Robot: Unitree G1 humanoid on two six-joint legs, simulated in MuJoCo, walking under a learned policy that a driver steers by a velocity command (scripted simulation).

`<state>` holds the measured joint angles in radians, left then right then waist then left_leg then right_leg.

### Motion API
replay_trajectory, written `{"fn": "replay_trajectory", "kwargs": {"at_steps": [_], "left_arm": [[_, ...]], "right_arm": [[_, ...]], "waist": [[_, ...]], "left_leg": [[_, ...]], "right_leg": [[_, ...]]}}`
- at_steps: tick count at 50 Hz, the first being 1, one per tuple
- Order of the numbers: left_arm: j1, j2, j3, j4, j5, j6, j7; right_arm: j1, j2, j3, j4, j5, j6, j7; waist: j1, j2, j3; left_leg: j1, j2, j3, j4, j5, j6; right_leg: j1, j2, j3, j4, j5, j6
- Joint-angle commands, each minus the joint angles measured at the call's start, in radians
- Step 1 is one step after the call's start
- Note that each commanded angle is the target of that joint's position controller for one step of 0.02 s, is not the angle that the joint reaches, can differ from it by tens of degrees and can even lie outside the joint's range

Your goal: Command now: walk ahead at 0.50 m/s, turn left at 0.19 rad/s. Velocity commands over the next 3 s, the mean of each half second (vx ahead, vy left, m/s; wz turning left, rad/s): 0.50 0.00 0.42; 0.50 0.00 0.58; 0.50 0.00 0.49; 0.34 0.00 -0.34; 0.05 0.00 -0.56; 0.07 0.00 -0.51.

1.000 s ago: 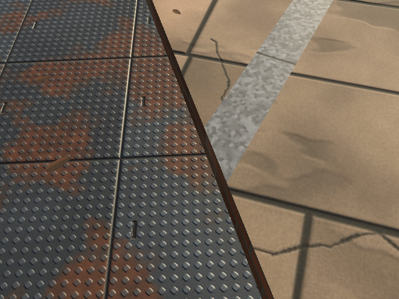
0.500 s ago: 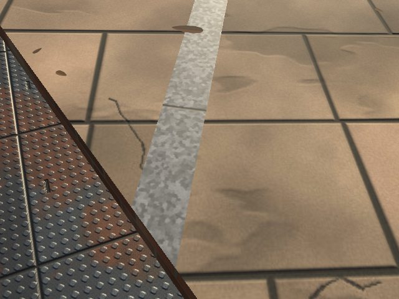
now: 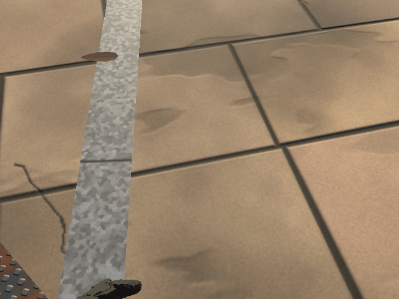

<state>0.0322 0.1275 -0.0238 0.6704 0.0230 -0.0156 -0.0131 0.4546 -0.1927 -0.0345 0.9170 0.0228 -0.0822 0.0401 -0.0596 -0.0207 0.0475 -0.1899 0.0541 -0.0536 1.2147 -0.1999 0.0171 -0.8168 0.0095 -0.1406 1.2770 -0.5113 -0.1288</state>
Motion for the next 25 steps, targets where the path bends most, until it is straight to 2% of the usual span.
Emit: {"fn": "replay_trajectory", "kwargs": {"at_steps": [1,2,3,4,5,6,7,8,9,10,11,12,13,14,16,17,18,19,20,21,22,23,24,25], "left_arm": [[0.179,0.157,0.090,0.096,0.004,-0.035,0.008],[0.306,0.076,0.036,0.160,0.048,-0.062,-0.025],[0.319,0.030,0.026,0.215,0.054,-0.065,-0.029],[0.302,0.004,0.014,0.238,0.053,-0.073,-0.027],[0.294,0.009,0.015,0.254,0.048,-0.081,-0.020],[0.269,0.012,0.011,0.264,0.056,-0.093,-0.016],[0.237,0.029,0.010,0.258,0.061,-0.098,-0.013],[0.199,0.020,-0.001,0.256,0.074,-0.099,-0.022],[0.180,0.044,0.000,0.248,0.078,-0.105,-0.024],[0.196,0.099,0.012,0.239,0.080,-0.100,-0.029],[0.237,0.114,0.012,0.255,0.085,-0.098,-0.026],[0.274,0.121,0.003,0.250,0.092,-0.102,-0.023],[0.341,0.142,0.001,0.271,0.101,-0.115,-0.018],[0.419,0.164,0.005,0.299,0.102,-0.121,-0.017],[0.464,0.212,0.014,0.300,0.103,-0.124,-0.017],[0.428,0.240,0.022,0.274,0.091,-0.125,-0.021],[0.392,0.277,0.029,0.255,0.077,-0.125,-0.029],[0.420,0.301,0.034,0.262,0.066,-0.126,-0.035],[0.429,0.339,0.045,0.264,0.059,-0.123,-0.035],[0.402,0.384,0.062,0.246,0.051,-0.115,-0.032],[0.368,0.414,0.079,0.219,0.043,-0.100,-0.023],[0.333,0.420,0.093,0.212,0.056,-0.078,-0.029],[0.219,0.269,0.075,0.144,-0.096,-0.082,0.050],[0.180,0.133,0.035,0.054,-0.034,-0.114,0.054]], "right_arm": [[-0.046,-0.030,-0.022,-0.148,-0.036,0.002,-0.010],[-0.154,-0.011,0.009,-0.180,-0.110,-0.019,0.022],[-0.141,0.017,0.015,-0.174,-0.101,-0.026,0.035],[-0.143,0.038,0.024,-0.171,-0.085,-0.034,0.043],[-0.159,0.034,0.028,-0.158,-0.073,-0.037,0.050],[-0.185,0.004,0.025,-0.156,-0.065,-0.042,0.047],[-0.210,-0.035,0.017,-0.155,-0.061,-0.045,0.048],[-0.257,-0.080,0.006,-0.179,-0.051,-0.050,0.048],[-0.283,-0.086,0.005,-0.180,-0.056,-0.057,0.052],[-0.339,-0.109,-0.006,-0.203,-0.047,-0.058,0.058],[-0.398,-0.105,-0.006,-0.213,-0.034,-0.056,0.061],[-0.410,-0.097,-0.006,-0.221,-0.050,-0.055,0.067],[-0.437,-0.106,-0.012,-0.236,-0.044,-0.058,0.066],[-0.469,-0.105,-0.013,-0.240,-0.037,-0.061,0.059],[-0.512,-0.105,-0.016,-0.251,-0.031,-0.056,0.051],[-0.508,-0.113,-0.019,-0.253,-0.036,-0.047,0.054],[-0.487,-0.121,-0.023,-0.261,-0.040,-0.033,0.057],[-0.456,-0.127,-0.027,-0.257,-0.043,-0.020,0.060],[-0.392,-0.149,-0.037,-0.244,-0.045,-0.011,0.055],[-0.292,-0.194,-0.052,-0.204,-0.051,-0.008,0.041],[-0.162,-0.232,-0.070,-0.147,-0.061,-0.011,0.020],[0.146,-0.266,-0.099,-0.020,-0.055,-0.022,-0.011],[0.021,-0.170,-0.062,-0.050,0.023,0.029,-0.010],[-0.079,-0.187,-0.040,-0.103,-0.016,0.026,-0.018]], "waist": [[0.059,0.054,-0.097],[0.141,-0.052,-0.076],[0.079,-0.033,-0.064],[0.044,0.005,-0.069],[0.033,-0.025,-0.083],[0.010,-0.009,-0.098],[-0.010,-0.040,-0.123],[-0.038,-0.006,-0.134],[-0.043,-0.001,-0.126],[-0.023,-0.028,-0.128],[0.004,-0.012,-0.125],[0.014,-0.050,-0.103],[0.031,-0.054,-0.083],[0.061,-0.039,-0.087],[0.075,-0.043,-0.076],[0.058,-0.056,-0.075],[0.024,-0.077,-0.066],[0.005,-0.098,-0.055],[-0.031,-0.107,-0.033],[-0.059,-0.095,-0.001],[-0.080,-0.076,0.003],[-0.173,0.052,-0.051],[-0.145,0.169,-0.116],[-0.022,0.334,-0.147]], "left_leg": [[-0.493,-0.010,-0.039,0.352,0.016,0.046],[-0.581,-0.006,-0.215,0.404,0.138,0.090],[-0.636,0.001,-0.224,0.351,0.217,0.137],[-0.679,0.003,-0.249,0.294,0.259,0.166],[-0.735,-0.005,-0.244,0.310,0.242,0.188],[-0.762,-0.014,-0.248,0.271,0.269,0.198],[-0.769,-0.037,-0.207,0.336,0.258,0.199],[-0.738,-0.038,-0.163,0.278,0.257,0.203],[-0.706,-0.042,-0.142,0.233,0.281,0.202],[-0.670,-0.041,-0.074,0.179,0.284,0.178],[-0.691,-0.055,-0.054,0.143,0.311,0.177],[-0.697,-0.014,-0.035,0.083,0.294,0.138],[-0.768,-0.028,-0.053,0.054,0.295,0.112],[-0.811,-0.043,-0.058,0.000,0.285,0.096],[-0.790,-0.076,-0.003,-0.133,0.290,0.092],[-0.683,-0.092,0.063,-0.232,0.286,0.095],[-0.498,-0.114,0.139,-0.322,0.262,0.094],[-0.353,-0.141,0.173,-0.350,0.207,0.065],[-0.293,-0.164,0.179,-0.378,0.129,0.044],[-0.256,-0.183,0.184,-0.461,0.092,0.037],[-0.179,-0.202,0.183,-0.604,0.125,0.050],[0.095,-0.210,0.140,-0.810,0.375,0.091],[0.144,-0.016,0.005,-0.988,0.668,0.197],[0.402,0.073,-0.215,-0.648,1.011,0.289]], "right_leg": [[0.494,-0.307,0.713,-0.710,0.299,-0.071],[0.409,-0.215,0.530,-0.680,0.084,-0.028],[0.378,-0.211,0.521,-0.708,0.084,0.020],[0.381,-0.219,0.500,-0.760,0.106,0.053],[0.400,-0.225,0.479,-0.804,0.118,0.053],[0.401,-0.210,0.420,-0.836,0.139,0.068],[0.390,-0.198,0.370,-0.861,0.182,0.056],[0.357,-0.184,0.274,-0.912,0.214,0.066],[0.336,-0.163,0.207,-0.941,0.283,0.078],[0.339,-0.161,0.135,-0.993,0.395,0.079],[0.393,-0.136,0.087,-1.006,0.444,0.099],[0.452,-0.204,0.107,-1.041,0.607,0.075],[0.590,-0.224,0.116,-1.026,0.806,0.087],[0.713,-0.219,0.082,-1.004,0.904,0.113],[0.820,-0.195,0.010,-1.026,0.974,0.174],[0.790,-0.166,-0.057,-1.039,1.043,0.198],[0.693,-0.149,-0.122,-1.043,1.246,0.212],[0.644,-0.165,-0.140,-0.994,1.434,0.217],[0.662,-0.203,-0.132,-0.923,1.591,0.237],[0.695,-0.219,-0.126,-0.846,1.675,0.286],[0.732,-0.212,-0.118,-0.725,1.748,0.346],[0.670,-0.158,-0.109,-0.381,1.528,0.389],[0.574,0.016,-0.079,0.049,0.395,0.249],[0.101,0.045,0.099,0.417,-0.093,0.200]]}}
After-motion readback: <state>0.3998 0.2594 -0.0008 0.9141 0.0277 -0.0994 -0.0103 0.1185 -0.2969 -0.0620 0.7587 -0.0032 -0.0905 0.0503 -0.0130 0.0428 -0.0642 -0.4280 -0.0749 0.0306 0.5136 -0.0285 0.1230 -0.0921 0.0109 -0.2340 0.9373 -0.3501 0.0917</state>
